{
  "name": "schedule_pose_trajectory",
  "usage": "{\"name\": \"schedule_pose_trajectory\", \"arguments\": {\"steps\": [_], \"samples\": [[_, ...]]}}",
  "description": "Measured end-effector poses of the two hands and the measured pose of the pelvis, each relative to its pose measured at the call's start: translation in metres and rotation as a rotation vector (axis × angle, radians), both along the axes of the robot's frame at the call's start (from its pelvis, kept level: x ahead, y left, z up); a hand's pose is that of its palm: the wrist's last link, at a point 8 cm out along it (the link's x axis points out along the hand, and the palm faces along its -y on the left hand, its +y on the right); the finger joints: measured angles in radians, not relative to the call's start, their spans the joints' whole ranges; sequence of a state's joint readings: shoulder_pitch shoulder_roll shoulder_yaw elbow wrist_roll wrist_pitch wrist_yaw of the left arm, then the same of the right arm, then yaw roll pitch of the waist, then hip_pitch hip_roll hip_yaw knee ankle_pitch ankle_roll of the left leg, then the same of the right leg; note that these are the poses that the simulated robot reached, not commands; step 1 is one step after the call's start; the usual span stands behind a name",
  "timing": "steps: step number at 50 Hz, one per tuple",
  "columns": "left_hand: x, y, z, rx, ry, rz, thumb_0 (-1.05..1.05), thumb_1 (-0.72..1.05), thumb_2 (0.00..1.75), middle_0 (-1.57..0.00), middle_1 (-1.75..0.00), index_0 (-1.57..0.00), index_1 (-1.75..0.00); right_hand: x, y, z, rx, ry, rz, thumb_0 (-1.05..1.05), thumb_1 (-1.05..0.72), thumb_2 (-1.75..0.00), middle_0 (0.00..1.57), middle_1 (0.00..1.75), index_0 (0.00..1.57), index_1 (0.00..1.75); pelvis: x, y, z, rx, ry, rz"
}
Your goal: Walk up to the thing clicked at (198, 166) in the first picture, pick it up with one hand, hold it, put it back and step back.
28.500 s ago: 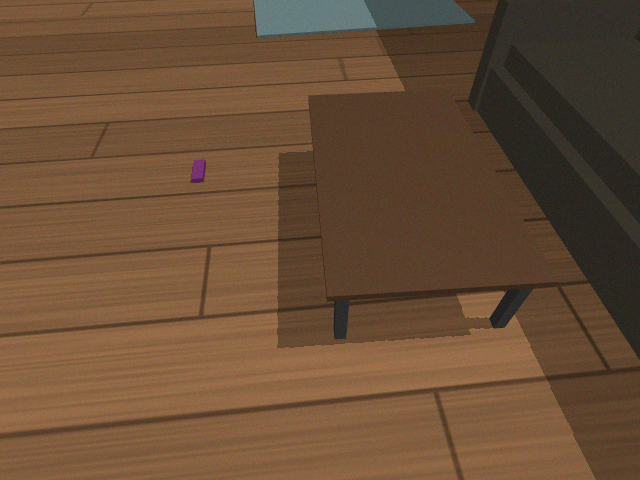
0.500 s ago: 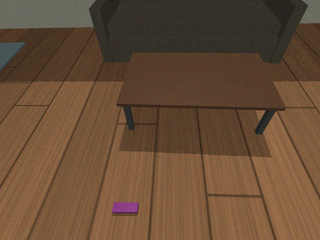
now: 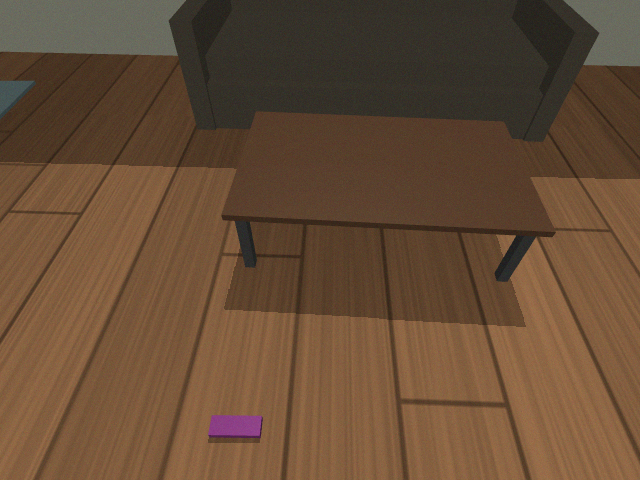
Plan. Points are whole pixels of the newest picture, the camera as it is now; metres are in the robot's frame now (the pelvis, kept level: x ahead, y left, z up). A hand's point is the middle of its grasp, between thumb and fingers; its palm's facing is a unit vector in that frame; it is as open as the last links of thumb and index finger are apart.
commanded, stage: walk up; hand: left
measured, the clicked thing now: (236, 426) +0.39 +0.28 -0.77
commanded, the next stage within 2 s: stand in 0.42 s
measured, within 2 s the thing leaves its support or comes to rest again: neither
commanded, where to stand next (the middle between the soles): +0.03 -0.01 m, yaw +1 degrees
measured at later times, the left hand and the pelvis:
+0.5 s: hand out of the picture +0.08 +0.25 -0.16, palm faces -0.01 -0.95 -0.32, open 7.4 cm; pelvis +0.01 +0.00 +0.00, yaw +0 degrees
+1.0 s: hand out of the picture +0.08 +0.26 -0.16, palm faces -0.01 -0.94 -0.34, open 7.4 cm; pelvis +0.01 +0.01 +0.00, yaw +1 degrees
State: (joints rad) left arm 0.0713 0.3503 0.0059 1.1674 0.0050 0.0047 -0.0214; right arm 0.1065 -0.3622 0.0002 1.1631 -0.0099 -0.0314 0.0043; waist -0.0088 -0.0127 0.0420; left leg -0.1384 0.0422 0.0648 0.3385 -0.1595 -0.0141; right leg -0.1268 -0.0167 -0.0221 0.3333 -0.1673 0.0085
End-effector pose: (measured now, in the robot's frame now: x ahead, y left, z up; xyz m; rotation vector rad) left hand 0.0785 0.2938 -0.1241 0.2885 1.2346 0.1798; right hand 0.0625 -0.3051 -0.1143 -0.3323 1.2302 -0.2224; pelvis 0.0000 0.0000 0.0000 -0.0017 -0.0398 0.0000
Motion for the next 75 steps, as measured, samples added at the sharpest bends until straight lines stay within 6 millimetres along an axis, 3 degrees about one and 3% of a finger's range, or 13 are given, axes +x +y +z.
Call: {"name": "schedule_pose_trajectory", "arguments": {"steps": [17, 37, 53, 75], "samples": [[-0.011, 0.004, 0.002, 0.011, 0.031, 0.035, 0.00, 0.91, 0.90, -0.20, -0.30, -0.20, -0.30, 0.030, 0.014, -0.003, 0.034, -0.027, 0.032, 0.01, -0.90, -0.90, 0.21, 0.30, 0.20, 0.29, 0.007, 0.001, 0.001, -0.001, 0.005, 0.008], [0.006, 0.007, 0.005, 0.020, -0.017, 0.004, 0.00, 0.91, 0.90, -0.20, -0.30, -0.20, -0.30, 0.025, 0.015, -0.001, 0.027, -0.017, 0.018, 0.01, -0.90, -0.90, 0.21, 0.30, 0.20, 0.29, 0.009, 0.005, 0.002, 0.000, -0.002, 0.010], [-0.007, 0.011, 0.005, 0.025, 0.012, 0.016, 0.00, 0.91, 0.90, -0.20, -0.30, -0.20, -0.30, 0.017, 0.018, -0.005, 0.034, 0.011, 0.024, 0.01, -0.90, -0.90, 0.21, 0.30, 0.20, 0.29, 0.009, 0.006, 0.002, 0.001, -0.001, 0.017], [-0.004, 0.010, 0.005, 0.024, 0.000, 0.018, 0.00, 0.91, 0.90, -0.20, -0.30, -0.20, -0.30, 0.031, 0.016, -0.002, 0.026, -0.018, 0.038, 0.01, -0.90, -0.90, 0.21, 0.30, 0.20, 0.29, 0.014, 0.006, 0.002, 0.000, -0.002, 0.020]]}}
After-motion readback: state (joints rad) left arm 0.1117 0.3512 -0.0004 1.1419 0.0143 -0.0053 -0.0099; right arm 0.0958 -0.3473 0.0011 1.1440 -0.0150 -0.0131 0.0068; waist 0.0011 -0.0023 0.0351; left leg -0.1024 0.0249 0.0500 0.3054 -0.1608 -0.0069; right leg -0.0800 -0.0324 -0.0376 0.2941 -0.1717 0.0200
